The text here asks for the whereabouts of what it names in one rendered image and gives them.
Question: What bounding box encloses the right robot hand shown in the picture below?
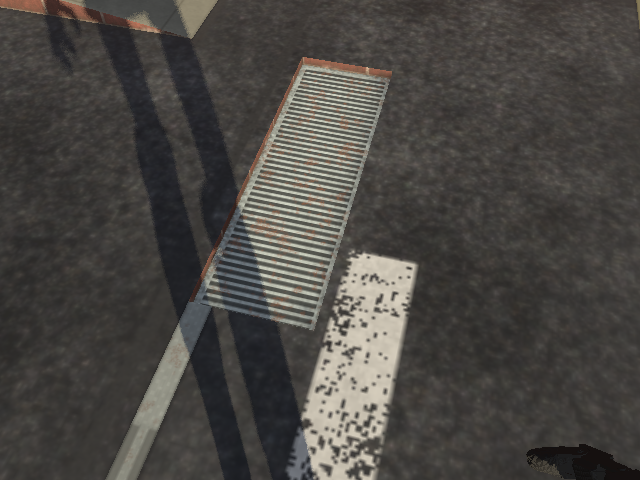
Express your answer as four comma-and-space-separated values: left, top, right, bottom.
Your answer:
526, 444, 640, 480

